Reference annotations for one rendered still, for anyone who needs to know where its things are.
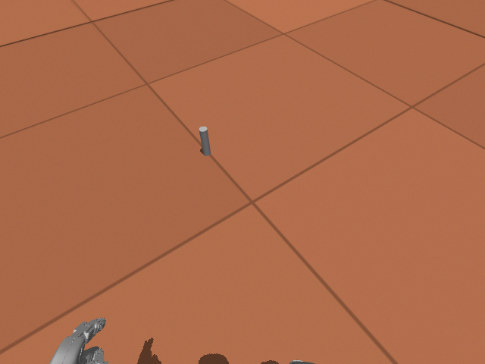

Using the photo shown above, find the can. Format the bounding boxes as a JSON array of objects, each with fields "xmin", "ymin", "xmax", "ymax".
[{"xmin": 199, "ymin": 127, "xmax": 211, "ymax": 156}]

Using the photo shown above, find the left robot hand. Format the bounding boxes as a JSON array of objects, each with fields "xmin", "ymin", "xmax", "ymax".
[{"xmin": 49, "ymin": 318, "xmax": 108, "ymax": 364}]

